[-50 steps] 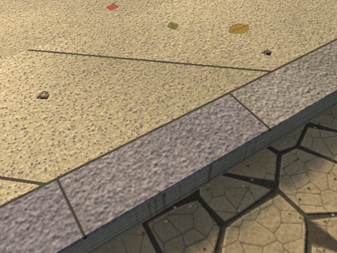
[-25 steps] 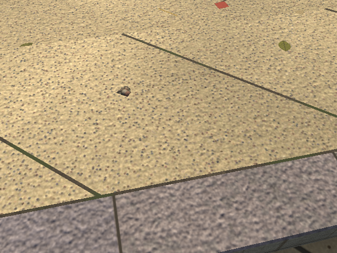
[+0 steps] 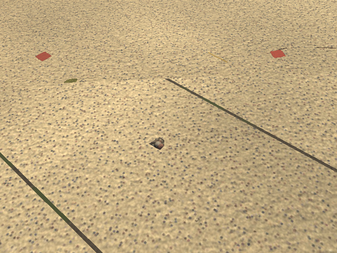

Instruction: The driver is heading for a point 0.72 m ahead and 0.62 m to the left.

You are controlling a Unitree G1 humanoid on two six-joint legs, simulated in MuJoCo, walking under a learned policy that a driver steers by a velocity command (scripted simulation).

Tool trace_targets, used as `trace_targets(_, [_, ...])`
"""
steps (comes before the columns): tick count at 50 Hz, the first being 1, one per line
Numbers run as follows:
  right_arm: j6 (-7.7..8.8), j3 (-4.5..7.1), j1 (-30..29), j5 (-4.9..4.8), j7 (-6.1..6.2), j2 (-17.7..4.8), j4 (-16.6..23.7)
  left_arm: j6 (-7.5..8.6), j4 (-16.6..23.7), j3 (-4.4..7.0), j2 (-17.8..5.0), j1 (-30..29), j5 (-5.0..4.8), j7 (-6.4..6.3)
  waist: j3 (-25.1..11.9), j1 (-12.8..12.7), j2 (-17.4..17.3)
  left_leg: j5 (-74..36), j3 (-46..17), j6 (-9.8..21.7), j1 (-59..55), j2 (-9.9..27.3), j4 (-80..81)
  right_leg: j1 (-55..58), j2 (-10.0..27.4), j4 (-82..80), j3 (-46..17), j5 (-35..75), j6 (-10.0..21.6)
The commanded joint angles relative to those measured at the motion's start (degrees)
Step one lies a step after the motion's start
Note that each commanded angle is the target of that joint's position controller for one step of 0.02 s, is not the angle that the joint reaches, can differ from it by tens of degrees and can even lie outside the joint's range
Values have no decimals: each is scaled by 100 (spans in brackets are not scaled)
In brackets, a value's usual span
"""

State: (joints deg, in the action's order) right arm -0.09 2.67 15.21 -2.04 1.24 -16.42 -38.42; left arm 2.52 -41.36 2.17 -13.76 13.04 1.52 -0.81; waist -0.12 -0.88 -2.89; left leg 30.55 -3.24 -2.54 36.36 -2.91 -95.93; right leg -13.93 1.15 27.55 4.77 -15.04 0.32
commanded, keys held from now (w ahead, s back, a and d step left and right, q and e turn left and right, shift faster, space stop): w+q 1.00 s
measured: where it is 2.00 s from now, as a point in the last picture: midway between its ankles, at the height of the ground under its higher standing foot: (61, 152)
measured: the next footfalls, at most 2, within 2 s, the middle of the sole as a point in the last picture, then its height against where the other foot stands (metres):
left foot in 0.28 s outside the picture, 0.15 m higher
right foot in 0.82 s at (159, 198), level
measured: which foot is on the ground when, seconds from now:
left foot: up 0.00-0.26, down 0.28-0.84, up 0.86-1.00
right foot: down 0.00-0.30, up 0.32-0.80, down 0.82-1.00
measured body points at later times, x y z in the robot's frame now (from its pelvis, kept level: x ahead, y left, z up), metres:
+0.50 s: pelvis +0.25 +0.09 +0.13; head +0.24 +0.11 +0.58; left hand +0.39 +0.37 +0.06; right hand +0.37 -0.15 +0.02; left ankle +0.24 +0.14 -0.59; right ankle +0.28 -0.09 -0.42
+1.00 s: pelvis +0.55 +0.14 +0.15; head +0.57 +0.16 +0.60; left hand +0.52 +0.45 +0.05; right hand +0.78 -0.04 +0.04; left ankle +0.41 +0.21 -0.49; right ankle +0.62 +0.08 -0.59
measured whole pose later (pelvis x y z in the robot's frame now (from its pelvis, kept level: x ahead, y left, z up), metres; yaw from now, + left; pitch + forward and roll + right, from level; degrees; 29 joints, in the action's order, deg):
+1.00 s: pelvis +0.55 +0.14 +0.15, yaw +36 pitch +1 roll -2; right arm 1.7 3.4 17.9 -1.6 0.6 -17.0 -41.4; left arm 5.9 -39.8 3.1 -14.9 11.2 0.8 -0.3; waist 1.5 0.8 -1.9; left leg 18.7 -5.2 0.6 28.2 0.6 -71.9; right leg -14.9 -3.1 22.8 4.2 -9.5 2.8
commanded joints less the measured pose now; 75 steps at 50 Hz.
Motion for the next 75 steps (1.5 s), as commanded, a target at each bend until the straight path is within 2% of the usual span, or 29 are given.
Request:
trace_targets(1, [-44, -234, -597, -75, -61, 488, 939, -79, -325, -7, -189, 956, -78, -84, 630, -101, 1101, 155, -127, 87, 3211, 429, -2889, 1109, 1981, -1660, -1723, -322, 1058])
trace_targets(5, [-81, -455, -1131, 26, -85, 661, 1495, -94, -642, -78, -118, 769, -65, -89, 970, 285, 719, -493, -267, 234, 4098, 523, -2783, 329, 1798, -1995, -594, -297, 662])
trace_targets(9, [64, -571, -1791, 167, -310, 547, 1906, -64, -721, 63, -868, 672, -32, -254, 258, 328, 876, -1146, 1354, 258, 413, 609, 1182, -1386, 1051, -3139, 609, 1158, 907])
trace_targets(11, [106, -318, -1288, 202, -241, 173, 1713, 30, -824, 198, -1590, 942, -245, -209, -767, 671, 1249, -624, 1645, 702, -453, 121, 1545, 484, 1384, -2077, 771, 7271, 1018])
trace_targets(13, [36, -132, -309, 107, -337, -273, 1501, -169, -720, 336, -1936, 686, -315, -234, -1466, 1142, 1706, -180, 1339, 1112, -536, -189, 2980, 2413, 1773, -183, 636, 9965, 842])
trace_targets(14, [-1, 61, 341, 31, -423, -697, 1348, -211, -629, 347, -1841, 801, -342, -252, -1874, 1356, 1617, -438, 462, 1307, -1683, -348, 4297, 2211, 1662, 1101, 434, 9429, 720])
trace_targets(15, [20, 290, 500, 58, -422, -1491, 1177, -68, -186, 176, -996, 932, -99, -189, -1926, 887, -517, -409, -2756, 1954, -3262, 633, 5717, -221, 705, 3429, 39, 3749, 306])
trace_targets(16, [-1, 305, 485, 158, -231, -1593, 1113, 226, -2, 140, -724, 741, 126, 136, -2638, 740, -1554, 924, -6340, 2598, -4033, 1689, 7918, -2146, -590, 6056, -1283, -6, 189])
trace_targets(17, [153, 101, 503, 238, -223, -1045, 901, 402, 63, 288, -793, 561, -82, 323, -2059, 586, -778, 690, -6246, 2234, -3619, 1996, 8278, -2956, -448, 7553, -1835, -81, 283])
trace_targets(19, [319, -29, 708, 157, -381, -410, 211, 457, 462, 53, -227, -228, -157, 264, 7, 283, 298, -267, -3943, 1645, -2046, 1406, 7507, -3832, -91, 7807, -1230, -179, 548])
trace_targets(21, [325, -164, 275, 235, -433, 249, -14, 367, 596, -158, 114, 82, -143, 183, 225, -293, -28, -1392, -1914, 1323, -1124, 580, 7143, -3413, 187, 7634, -1022, 172, 580])
trace_targets(24, [431, -105, -156, 114, -381, 41, 87, 234, 696, -106, -373, 92, -74, 120, 83, -501, 231, -2194, -1390, 1451, -1062, 390, 7702, -3179, 354, 5962, -761, 593, 381])
trace_targets(27, [476, -30, 525, 141, -232, -219, -185, 276, 1044, -146, -346, -920, 95, 29, 22, -40, 22, -3012, -1407, 1421, -1503, 447, 8177, -3150, 230, 4269, -398, 1302, 154])
trace_targets(34, [362, 50, 1391, 46, -18, -440, -503, 410, 1373, -89, -310, -2525, -239, 254, 71, 727, -469, -2626, -1983, 1412, -3281, 908, 8226, -2823, -218, 514, -576, 1823, -140])
trace_targets(40, [168, 200, 922, 54, 44, -587, -451, 539, 969, 216, -806, -1343, -212, 213, -343, 118, -502, -4815, -2132, 1072, -3518, 824, 6794, -468, -357, -493, -666, 1427, 178])
trace_targets(42, [229, 74, 792, 301, -47, -202, -106, 503, 742, 356, -1342, 481, -98, 84, -2037, -494, 474, -3029, -1589, 800, -2034, 192, 4316, 2792, 1125, 105, -1945, 1389, 755])
trace_targets(43, [271, -46, 1816, 87, -62, 154, -73, 450, 601, 364, -1389, 586, -41, 93, -2498, 3, 2537, 381, -1030, 418, 43, -508, 2631, 4278, 2383, -533, -4652, 554, 1734])
trace_targets(45, [252, 138, 1023, 18, -34, -744, -153, 370, 739, 207, -512, 158, -146, 18, -1153, -256, 1051, -641, -789, 263, 617, 314, 1670, 2738, 2077, -961, -3885, -575, 1338])
trace_targets(47, [295, 188, 282, 118, -40, -641, 95, 368, 577, 206, -620, -57, -76, 31, -255, -101, 375, -1264, -607, 253, 327, 607, 2005, 1324, 1564, -1308, -2646, 609, 1128])
trace_targets(52, [180, 148, 94, 39, -87, -159, 274, 464, 176, 233, -573, 27, -147, 87, 132, 97, 708, -1499, -343, 250, 469, 915, 2620, 730, 1219, -1766, -1229, 1788, 1103])
trace_targets(63, [255, 87, -1759, 27, -433, -146, 899, 218, -389, 370, -1205, 648, -227, 40, 467, -411, 488, -3026, 384, 503, 384, 730, 5706, 1769, 1379, -1637, 213, 3057, 790])
trace_targets(67, [179, 331, -987, 86, -462, -587, 889, 59, -402, 458, -1530, 582, -295, -52, -188, 239, 920, -1934, 942, 962, -1169, 19, 6026, 2030, 1388, 97, 597, 6112, 583])
trace_targets(68, [164, 504, -13, 75, -403, -865, 652, 27, -350, 442, -1506, 463, -322, -90, -655, 769, 788, -2317, 877, 1202, -2558, -147, 6516, 1453, 1216, 1293, 731, 5849, 417])
trace_targets(69, [109, 668, 886, 68, -274, -1327, 478, 68, -192, 333, -1252, 536, -180, -110, -1197, 1061, 121, -2540, -481, 1569, -4408, 672, 6568, -115, 917, 3068, 704, 3474, 200])
trace_targets(70, [201, 675, 632, 42, -263, -1803, 559, 237, 142, 66, -487, 1018, -30, 25, -1835, 312, -1117, -1705, -3769, 2723, -6159, 2087, 7081, -2624, -272, 4932, -18, -1887, -75])
trace_targets(71, [245, 540, 908, 68, -264, -1225, 599, 445, 220, 164, -993, 303, -220, 123, -2137, 837, -464, -1201, -4192, 2650, -6171, 2122, 7660, -3233, -139, 5336, -1035, -1767, -15])
trace_targets(72, [305, 461, 636, 105, -270, -1004, 541, 533, 406, 191, -1096, -161, -387, 156, -1252, 772, -269, -1629, -3335, 2373, -5443, 1937, 7794, -3515, 90, 5094, -981, -1164, 55])
trace_targets(73, [333, 416, 263, 78, -270, -878, 566, 569, 387, 167, -1016, -186, -302, 118, -778, 460, 275, -2230, -2712, 2159, -4512, 1687, 7839, -3202, 326, 4557, -976, -687, 40])
trace_targets(75, [353, 324, -265, 170, -246, -645, 670, 480, 317, 227, -1056, -39, -110, 90, -366, 26, 190, -3185, -2006, 2003, -3232, 1334, 8070, -2459, 564, 3939, -967, -340, -117])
